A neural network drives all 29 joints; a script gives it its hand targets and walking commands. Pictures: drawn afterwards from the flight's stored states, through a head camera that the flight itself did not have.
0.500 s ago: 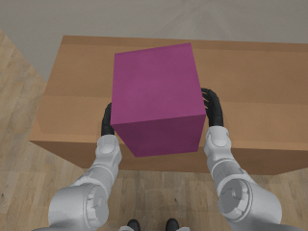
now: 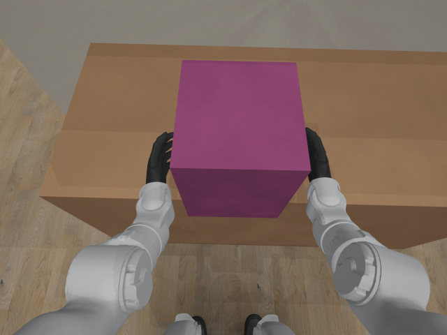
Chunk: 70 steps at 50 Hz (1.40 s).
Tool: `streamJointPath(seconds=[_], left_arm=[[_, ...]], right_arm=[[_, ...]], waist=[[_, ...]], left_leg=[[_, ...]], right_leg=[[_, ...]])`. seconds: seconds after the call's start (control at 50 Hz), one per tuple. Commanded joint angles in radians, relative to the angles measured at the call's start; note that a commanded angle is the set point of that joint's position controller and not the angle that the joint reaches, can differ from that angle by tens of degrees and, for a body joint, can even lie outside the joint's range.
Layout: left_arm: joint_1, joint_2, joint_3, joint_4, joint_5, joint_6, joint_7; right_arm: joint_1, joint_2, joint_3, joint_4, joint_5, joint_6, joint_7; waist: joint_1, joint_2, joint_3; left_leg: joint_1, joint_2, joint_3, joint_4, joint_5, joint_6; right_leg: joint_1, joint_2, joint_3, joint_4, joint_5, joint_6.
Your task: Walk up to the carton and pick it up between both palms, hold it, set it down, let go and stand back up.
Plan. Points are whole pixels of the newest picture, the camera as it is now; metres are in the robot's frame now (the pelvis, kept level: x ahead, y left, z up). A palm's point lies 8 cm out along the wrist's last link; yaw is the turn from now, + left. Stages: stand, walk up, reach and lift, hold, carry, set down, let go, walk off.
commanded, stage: set down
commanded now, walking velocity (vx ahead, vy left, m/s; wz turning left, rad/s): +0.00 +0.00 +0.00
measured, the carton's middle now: (235, 148) +0.47 -0.01 -0.04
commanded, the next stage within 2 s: none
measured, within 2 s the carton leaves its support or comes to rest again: neither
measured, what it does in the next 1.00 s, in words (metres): stands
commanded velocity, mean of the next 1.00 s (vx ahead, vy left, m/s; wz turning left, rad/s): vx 0.00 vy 0.00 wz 0.00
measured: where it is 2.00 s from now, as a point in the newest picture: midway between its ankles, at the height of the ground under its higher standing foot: outside the picture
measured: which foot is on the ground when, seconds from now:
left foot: down 0.00-1.00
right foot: down 0.00-1.00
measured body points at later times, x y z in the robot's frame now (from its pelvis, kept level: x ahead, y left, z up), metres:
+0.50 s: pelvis -0.01 +0.00 +0.02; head +0.10 +0.02 +0.45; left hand +0.47 +0.16 +0.06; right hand +0.47 -0.17 +0.07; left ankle +0.00 +0.10 -0.69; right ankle +0.01 -0.11 -0.69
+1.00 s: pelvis -0.02 -0.02 +0.03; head +0.08 -0.01 +0.47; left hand +0.45 +0.18 +0.08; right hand +0.44 -0.20 +0.08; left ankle +0.00 +0.10 -0.69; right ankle +0.01 -0.11 -0.69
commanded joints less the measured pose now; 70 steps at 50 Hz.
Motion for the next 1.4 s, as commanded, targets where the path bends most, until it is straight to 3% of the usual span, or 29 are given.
streamJointPath(seconds=[0.0,0.08,0.14,0.32,0.42,0.54,0.68,0.76,0.9,1.02,1.18,1.28,1.38], left_arm=[[-0.579,-0.035,-0.084,-0.224,0.042,-0.015,-0.047],[-0.565,0.130,-0.140,-0.341,-0.069,0.033,0.006],[-0.564,0.160,-0.184,-0.348,-0.134,0.078,0.017],[-0.651,0.149,-0.212,-0.323,-0.151,0.227,0.005],[-0.678,0.195,-0.207,-0.370,-0.168,0.272,0.004],[-0.714,0.159,-0.172,-0.375,-0.135,0.317,-0.036],[-0.676,0.248,-0.094,-0.482,-0.092,0.351,-0.034],[-0.644,0.305,-0.094,-0.491,-0.124,0.354,-0.043],[-0.623,0.324,-0.179,-0.500,-0.237,0.349,-0.067],[-0.583,0.306,-0.228,-0.455,-0.267,0.335,-0.110],[-0.452,0.333,-0.173,-0.571,-0.205,0.297,-0.134],[-0.384,0.329,-0.157,-0.616,-0.178,0.272,-0.122],[-0.359,0.307,-0.183,-0.629,-0.201,0.244,-0.106]], right_arm=[[-0.560,0.051,0.117,-0.109,0.008,-0.031,0.062],[-0.585,-0.157,0.182,-0.194,0.201,0.003,0.023],[-0.600,-0.224,0.254,-0.213,0.308,0.049,0.018],[-0.632,-0.319,0.261,-0.165,0.381,0.168,0.042],[-0.636,-0.351,0.296,-0.209,0.441,0.217,0.049],[-0.650,-0.238,0.284,-0.283,0.394,0.302,0.066],[-0.584,-0.259,0.233,-0.426,0.351,0.328,0.015],[-0.565,-0.258,0.277,-0.506,0.380,0.347,-0.015],[-0.548,-0.256,0.366,-0.586,0.471,0.376,-0.028],[-0.503,-0.209,0.412,-0.530,0.519,0.392,-0.021],[-0.369,-0.233,0.405,-0.573,0.531,0.320,-0.026],[-0.297,-0.232,0.396,-0.589,0.525,0.278,-0.028],[-0.277,-0.234,0.388,-0.616,0.511,0.251,-0.019]], waist=[[-0.028,-0.045,-0.960],[-0.026,-0.032,-1.078],[-0.024,-0.032,-1.076],[-0.044,0.045,-0.933],[-0.030,0.050,-0.929],[-0.033,0.007,-0.833],[-0.036,0.018,-0.911],[-0.025,-0.017,-0.918],[-0.027,-0.042,-0.897],[-0.039,-0.043,-0.771],[-0.036,-0.009,-0.760],[-0.028,0.011,-0.736],[-0.037,0.011,-0.729]], left_leg=[[0.379,-0.035,0.019,-0.040,0.406,-0.076],[0.434,-0.039,0.001,-0.016,0.530,-0.090],[0.490,-0.039,-0.021,-0.008,0.585,-0.097],[0.814,-0.008,-0.073,-0.066,0.645,-0.138],[0.846,-0.009,-0.076,-0.108,0.687,-0.138],[0.745,-0.020,-0.059,-0.188,0.529,-0.096],[0.757,-0.030,-0.041,-0.211,0.585,-0.087],[0.646,-0.042,-0.024,-0.238,0.521,-0.071],[0.556,-0.046,-0.025,-0.241,0.449,-0.063],[0.504,-0.050,-0.040,-0.224,0.375,-0.053],[0.550,-0.060,-0.041,-0.190,0.454,-0.061],[0.566,-0.057,-0.038,-0.191,0.439,-0.067],[0.567,-0.052,-0.042,-0.176,0.390,-0.068]], right_leg=[[0.572,0.026,0.028,0.014,0.565,0.057],[0.589,0.039,0.040,0.023,0.635,0.061],[0.541,0.049,0.035,0.013,0.617,0.065],[0.300,0.059,-0.016,-0.134,0.418,0.026],[0.350,0.052,-0.011,-0.179,0.468,0.025],[0.446,0.020,0.005,-0.217,0.423,0.035],[0.576,0.015,0.017,-0.231,0.531,0.050],[0.716,0.004,0.043,-0.216,0.573,0.066],[0.757,-0.008,0.064,-0.185,0.541,0.076],[0.708,-0.022,0.078,-0.163,0.456,0.073],[0.711,-0.013,0.076,-0.140,0.511,0.081],[0.696,-0.006,0.072,-0.145,0.460,0.076],[0.651,-0.004,0.069,-0.139,0.375,0.064]])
